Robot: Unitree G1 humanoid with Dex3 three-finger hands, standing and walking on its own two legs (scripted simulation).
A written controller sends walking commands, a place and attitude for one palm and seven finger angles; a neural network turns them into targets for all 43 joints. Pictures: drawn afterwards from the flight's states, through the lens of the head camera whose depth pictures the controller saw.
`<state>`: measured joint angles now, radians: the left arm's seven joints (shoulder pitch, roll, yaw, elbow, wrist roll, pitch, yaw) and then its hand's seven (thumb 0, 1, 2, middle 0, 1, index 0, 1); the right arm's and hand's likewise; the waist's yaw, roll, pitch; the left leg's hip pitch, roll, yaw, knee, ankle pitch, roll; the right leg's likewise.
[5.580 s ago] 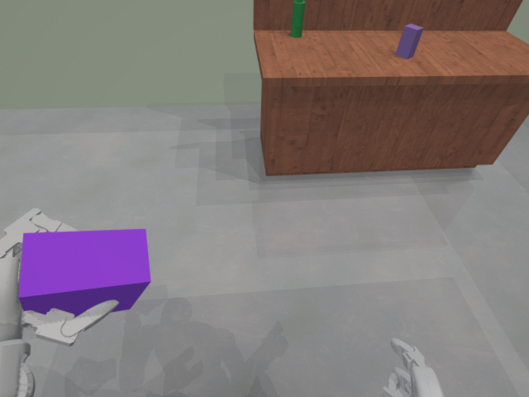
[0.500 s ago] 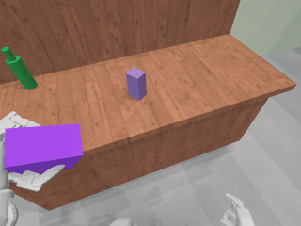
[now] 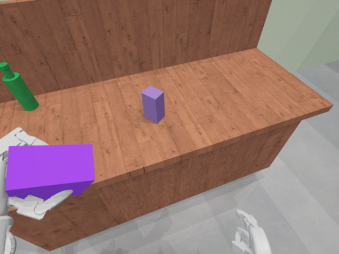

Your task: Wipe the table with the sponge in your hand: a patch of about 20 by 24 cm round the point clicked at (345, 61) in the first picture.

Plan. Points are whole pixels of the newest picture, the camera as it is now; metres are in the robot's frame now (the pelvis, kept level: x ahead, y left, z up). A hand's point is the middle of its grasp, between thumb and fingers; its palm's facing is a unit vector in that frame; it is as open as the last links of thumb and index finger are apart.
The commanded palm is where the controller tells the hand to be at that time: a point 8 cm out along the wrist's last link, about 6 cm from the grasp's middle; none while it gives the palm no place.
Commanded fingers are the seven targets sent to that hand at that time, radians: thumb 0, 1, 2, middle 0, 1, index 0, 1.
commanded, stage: come to a stop and stand still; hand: left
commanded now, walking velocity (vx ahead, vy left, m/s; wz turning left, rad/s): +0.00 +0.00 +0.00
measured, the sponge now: (63, 174) +0.22 +0.21 +0.15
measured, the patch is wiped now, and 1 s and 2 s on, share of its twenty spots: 0.00 0.00 0.00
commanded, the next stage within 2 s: look again from close up in 1.04 s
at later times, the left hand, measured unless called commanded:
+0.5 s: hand (25, 173) +0.21 +0.27 +0.15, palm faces +0.30 -0.86 -0.41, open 10.0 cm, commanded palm +0.16 +0.31 +0.18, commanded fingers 0.00 0.10 1.30 -1.20 -1.60 -1.20 -1.60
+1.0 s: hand (12, 156) +0.24 +0.30 +0.17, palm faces +0.37 -0.86 -0.35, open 10.0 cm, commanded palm +0.18 +0.33 +0.18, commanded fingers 0.00 0.10 1.30 -1.20 -1.60 -1.20 -1.60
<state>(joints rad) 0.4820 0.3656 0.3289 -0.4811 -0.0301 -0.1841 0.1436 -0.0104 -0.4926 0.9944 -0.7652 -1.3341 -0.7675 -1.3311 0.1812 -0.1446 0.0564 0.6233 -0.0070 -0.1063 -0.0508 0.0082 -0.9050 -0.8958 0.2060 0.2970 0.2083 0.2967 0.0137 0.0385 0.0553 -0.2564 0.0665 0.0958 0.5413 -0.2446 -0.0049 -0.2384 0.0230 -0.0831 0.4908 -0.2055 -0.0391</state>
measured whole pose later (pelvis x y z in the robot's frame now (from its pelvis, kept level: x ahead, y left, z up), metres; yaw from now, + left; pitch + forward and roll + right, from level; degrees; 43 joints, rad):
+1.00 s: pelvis +0.02 +0.06 +0.01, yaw -1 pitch -1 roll -2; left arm 0.39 0.37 0.36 -0.46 -0.02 -0.25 0.09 -0.01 -0.49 1.00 -0.76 -1.34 -0.76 -1.34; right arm 0.16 -0.18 0.03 0.56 0.00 -0.13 -0.01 0.01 -0.91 -0.90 0.21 0.30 0.21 0.30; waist 0.04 -0.05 0.07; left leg -0.20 -0.07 0.02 0.46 -0.24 0.09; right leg -0.18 -0.02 -0.04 0.37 -0.16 0.03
